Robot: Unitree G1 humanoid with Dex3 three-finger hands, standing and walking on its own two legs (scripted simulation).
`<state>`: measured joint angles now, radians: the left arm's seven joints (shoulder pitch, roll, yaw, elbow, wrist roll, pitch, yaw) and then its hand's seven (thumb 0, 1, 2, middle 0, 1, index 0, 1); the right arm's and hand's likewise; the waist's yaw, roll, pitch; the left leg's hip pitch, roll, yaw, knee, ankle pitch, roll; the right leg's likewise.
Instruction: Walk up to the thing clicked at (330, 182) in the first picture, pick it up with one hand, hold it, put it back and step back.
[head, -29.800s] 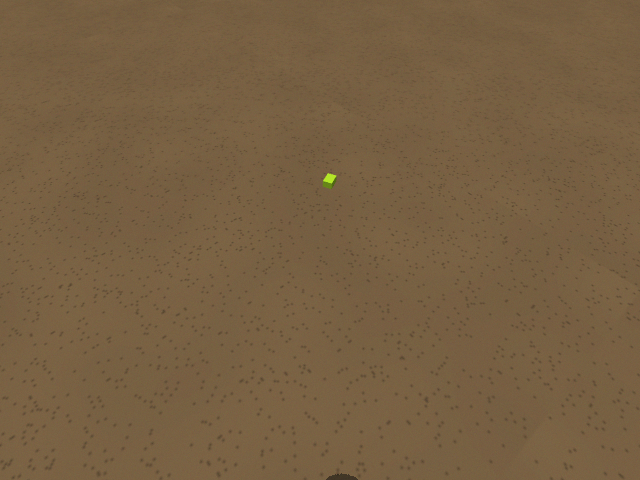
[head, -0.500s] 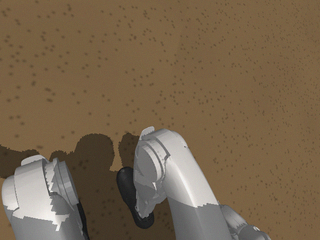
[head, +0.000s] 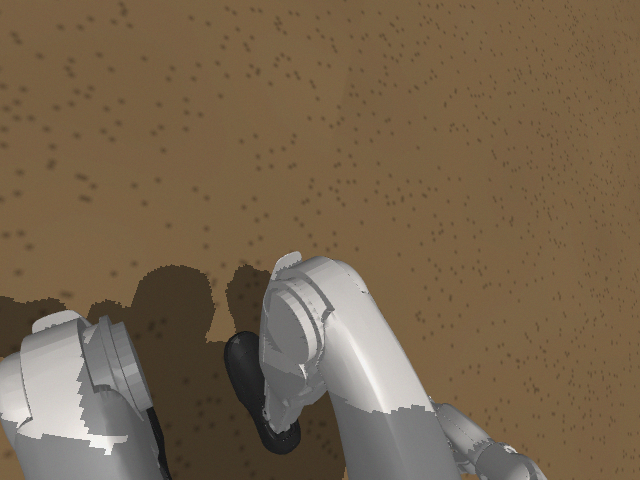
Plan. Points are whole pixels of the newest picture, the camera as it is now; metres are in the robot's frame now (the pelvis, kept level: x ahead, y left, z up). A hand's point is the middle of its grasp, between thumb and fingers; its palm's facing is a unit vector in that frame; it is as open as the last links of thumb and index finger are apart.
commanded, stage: open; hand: left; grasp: from above
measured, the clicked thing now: out of the picture +0.42 +0.35 -0.29
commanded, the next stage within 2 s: withdraw in 0.64 s
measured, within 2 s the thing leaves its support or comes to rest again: neither
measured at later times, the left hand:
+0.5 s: hand out of the picture +0.41 +0.34 -0.25, palm faces -0.47 -0.13 -0.87, open 9.3 cm
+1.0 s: hand out of the picture +0.42 +0.35 -0.22, palm faces -0.34 -0.13 -0.93, open 10.0 cm
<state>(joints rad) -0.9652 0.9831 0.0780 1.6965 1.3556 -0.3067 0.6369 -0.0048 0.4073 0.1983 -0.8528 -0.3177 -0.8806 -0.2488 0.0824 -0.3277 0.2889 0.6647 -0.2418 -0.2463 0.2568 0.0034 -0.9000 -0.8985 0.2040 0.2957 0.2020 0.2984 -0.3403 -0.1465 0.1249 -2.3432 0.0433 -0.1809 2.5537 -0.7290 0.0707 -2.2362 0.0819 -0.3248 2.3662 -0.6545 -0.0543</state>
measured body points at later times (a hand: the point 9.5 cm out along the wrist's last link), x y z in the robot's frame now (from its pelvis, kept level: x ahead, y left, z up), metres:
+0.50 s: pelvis +0.00 +0.00 +0.00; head +0.25 +0.15 +0.34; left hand +0.43 +0.34 -0.20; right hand +0.08 -0.24 -0.06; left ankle +0.06 +0.11 -0.27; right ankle +0.11 -0.08 -0.27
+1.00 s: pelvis +0.00 +0.00 +0.00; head +0.25 +0.14 +0.35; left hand +0.44 +0.36 -0.17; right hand +0.09 -0.25 -0.06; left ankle +0.06 +0.11 -0.27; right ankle +0.11 -0.08 -0.27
